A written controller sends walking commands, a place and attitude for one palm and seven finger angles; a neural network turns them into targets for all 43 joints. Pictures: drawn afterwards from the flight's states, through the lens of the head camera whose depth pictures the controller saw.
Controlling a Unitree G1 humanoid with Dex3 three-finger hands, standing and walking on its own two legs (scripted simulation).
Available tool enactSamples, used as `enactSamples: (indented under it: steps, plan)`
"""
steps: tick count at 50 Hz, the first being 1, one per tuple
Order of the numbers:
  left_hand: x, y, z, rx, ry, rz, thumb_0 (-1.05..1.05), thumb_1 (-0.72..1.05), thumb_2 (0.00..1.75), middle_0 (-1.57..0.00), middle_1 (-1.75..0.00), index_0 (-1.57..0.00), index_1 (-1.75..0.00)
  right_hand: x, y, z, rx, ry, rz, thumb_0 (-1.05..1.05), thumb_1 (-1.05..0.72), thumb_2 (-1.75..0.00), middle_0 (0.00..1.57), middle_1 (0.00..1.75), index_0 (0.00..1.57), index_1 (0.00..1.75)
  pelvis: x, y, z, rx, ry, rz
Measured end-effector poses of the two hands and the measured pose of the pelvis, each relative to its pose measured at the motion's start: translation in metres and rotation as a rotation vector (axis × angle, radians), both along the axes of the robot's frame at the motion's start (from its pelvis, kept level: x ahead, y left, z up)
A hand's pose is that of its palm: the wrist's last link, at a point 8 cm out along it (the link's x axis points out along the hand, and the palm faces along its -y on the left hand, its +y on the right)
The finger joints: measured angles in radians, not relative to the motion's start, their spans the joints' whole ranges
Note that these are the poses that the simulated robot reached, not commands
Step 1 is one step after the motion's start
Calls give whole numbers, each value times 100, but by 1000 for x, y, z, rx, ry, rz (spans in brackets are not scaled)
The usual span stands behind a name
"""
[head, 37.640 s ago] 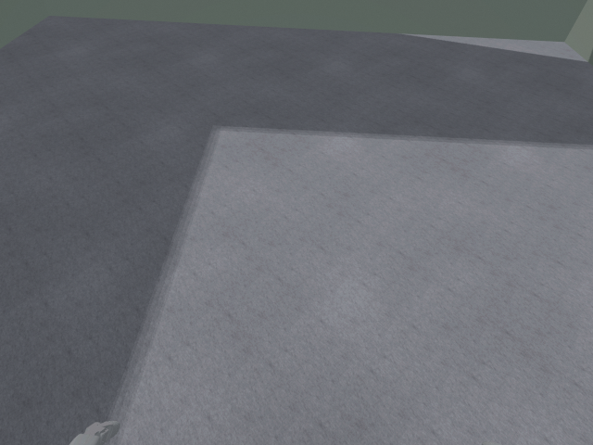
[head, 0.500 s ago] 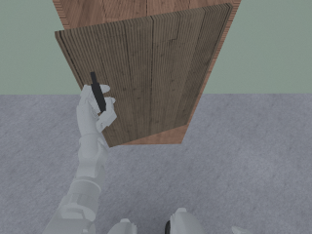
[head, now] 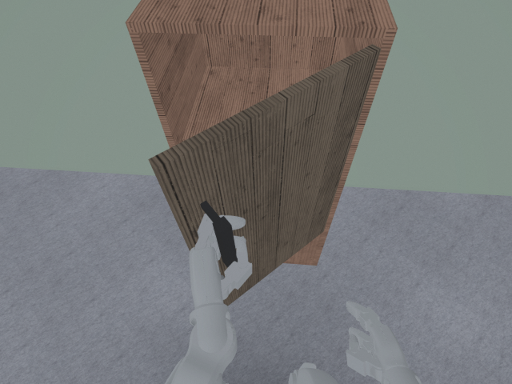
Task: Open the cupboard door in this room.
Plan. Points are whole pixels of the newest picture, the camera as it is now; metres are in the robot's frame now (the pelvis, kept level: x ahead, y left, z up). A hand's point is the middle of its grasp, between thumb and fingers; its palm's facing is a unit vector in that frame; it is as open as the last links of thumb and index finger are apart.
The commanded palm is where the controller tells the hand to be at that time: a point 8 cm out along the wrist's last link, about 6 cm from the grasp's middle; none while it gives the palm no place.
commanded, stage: open thumb and fingers to let go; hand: left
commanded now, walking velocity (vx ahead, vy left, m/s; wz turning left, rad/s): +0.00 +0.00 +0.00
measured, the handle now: (219, 236) +0.34 +0.07 +0.04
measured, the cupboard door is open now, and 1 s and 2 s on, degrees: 43 39 45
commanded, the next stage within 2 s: slide the hand sideways off the handle in 0.84 s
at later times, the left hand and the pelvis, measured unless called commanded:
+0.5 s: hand (238, 261) +0.30 +0.04 +0.03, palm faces +0.34 -0.94 -0.02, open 11.8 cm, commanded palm +0.25 +0.09 +0.03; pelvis -0.02 -0.02 -0.01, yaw +1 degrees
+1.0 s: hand (235, 268) +0.29 +0.05 +0.03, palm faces +0.19 -0.98 -0.03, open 16.0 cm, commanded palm +0.24 +0.08 +0.03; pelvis -0.02 +0.01 -0.01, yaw +0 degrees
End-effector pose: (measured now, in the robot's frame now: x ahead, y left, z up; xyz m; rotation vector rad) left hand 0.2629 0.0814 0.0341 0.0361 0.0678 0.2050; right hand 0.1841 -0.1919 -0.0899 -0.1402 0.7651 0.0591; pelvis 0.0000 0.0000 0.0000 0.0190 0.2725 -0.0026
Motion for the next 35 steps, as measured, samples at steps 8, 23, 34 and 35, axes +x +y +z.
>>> enactSamples:
  steps: [8,23,34,35]
  plan:
    - [10,2,-2,-2,-15,129,0,67,79,-39,-134,-39,-134,-5,-26,-11,-49,11,5,1,-91,-90,20,30,20,30,-10,-16,-6,15,3,19]
    - [-1,4,-4,-14,-25,138,1,-6,49,-32,-124,-34,-124,-51,-55,-27,-86,107,-67,1,-91,-90,20,30,20,30,-17,-22,-9,25,13,20]
    - [-5,13,-3,-15,-29,136,-1,-44,33,-28,-102,-28,-101,-50,-37,-21,-77,69,-64,1,-91,-90,20,30,20,30,-21,-9,-9,15,5,12]
    - [-6,15,-3,-14,-30,135,-1,-45,32,-27,-98,-27,-97,-49,-35,-20,-76,62,-60,1,-91,-90,20,30,20,30,-21,-8,-9,13,4,12]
